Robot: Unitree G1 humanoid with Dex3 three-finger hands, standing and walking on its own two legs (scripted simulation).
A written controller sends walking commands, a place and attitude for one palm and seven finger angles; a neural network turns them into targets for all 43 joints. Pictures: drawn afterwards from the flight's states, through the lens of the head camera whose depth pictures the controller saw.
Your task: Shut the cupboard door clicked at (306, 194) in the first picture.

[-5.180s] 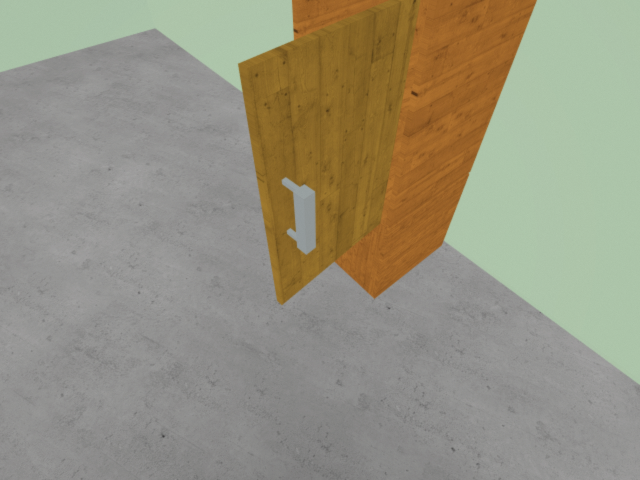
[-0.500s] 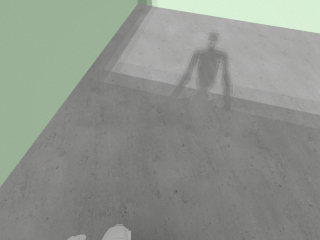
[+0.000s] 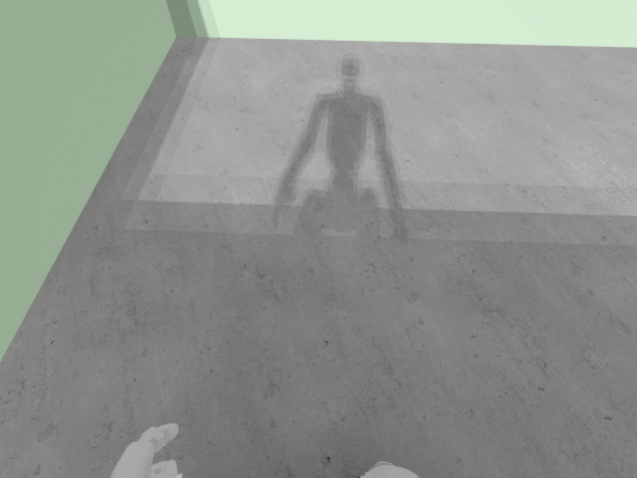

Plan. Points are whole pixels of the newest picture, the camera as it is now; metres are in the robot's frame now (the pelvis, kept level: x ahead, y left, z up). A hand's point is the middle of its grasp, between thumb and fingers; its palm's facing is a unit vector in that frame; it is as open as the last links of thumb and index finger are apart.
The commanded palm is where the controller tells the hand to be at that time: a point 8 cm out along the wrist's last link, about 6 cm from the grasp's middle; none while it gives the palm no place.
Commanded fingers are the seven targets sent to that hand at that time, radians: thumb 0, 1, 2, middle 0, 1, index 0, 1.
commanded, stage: walk around to get in front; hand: left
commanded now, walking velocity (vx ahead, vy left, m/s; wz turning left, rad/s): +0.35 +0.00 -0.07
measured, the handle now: out of the picture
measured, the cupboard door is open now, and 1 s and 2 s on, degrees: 95 95 95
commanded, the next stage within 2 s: walk to a spot facing it in 0.04 s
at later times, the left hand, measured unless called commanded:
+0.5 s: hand (196, 413) +0.23 +0.19 -0.16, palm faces +0.14 -0.97 -0.18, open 7.3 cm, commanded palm none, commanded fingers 0.00 0.90 0.90 -0.20 -0.30 -0.20 -0.30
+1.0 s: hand (213, 431) +0.21 +0.17 -0.17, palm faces +0.43 -0.87 -0.23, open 7.4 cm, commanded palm none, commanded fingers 0.00 0.90 0.90 -0.20 -0.30 -0.20 -0.30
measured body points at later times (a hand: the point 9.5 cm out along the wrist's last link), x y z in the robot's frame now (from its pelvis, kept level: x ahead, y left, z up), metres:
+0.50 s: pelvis +0.18 +0.00 +0.02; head +0.22 +0.02 +0.46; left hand +0.22 +0.25 -0.14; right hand +0.28 -0.23 -0.13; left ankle +0.23 +0.12 -0.72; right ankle +0.16 -0.14 -0.67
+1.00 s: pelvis +0.25 -0.04 +0.00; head +0.29 +0.00 +0.45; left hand +0.18 +0.21 -0.15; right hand +0.47 -0.24 -0.12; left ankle +0.22 +0.08 -0.72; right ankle +0.24 -0.17 -0.68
